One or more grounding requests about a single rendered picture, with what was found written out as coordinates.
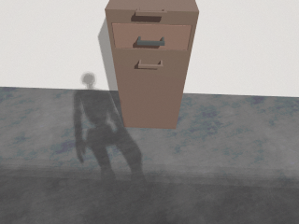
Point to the drawer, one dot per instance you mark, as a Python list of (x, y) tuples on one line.
[(176, 36)]

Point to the cabinet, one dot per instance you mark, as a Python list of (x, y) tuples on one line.
[(151, 97)]

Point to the handle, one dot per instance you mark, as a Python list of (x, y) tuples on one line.
[(150, 42), (151, 13), (150, 66)]

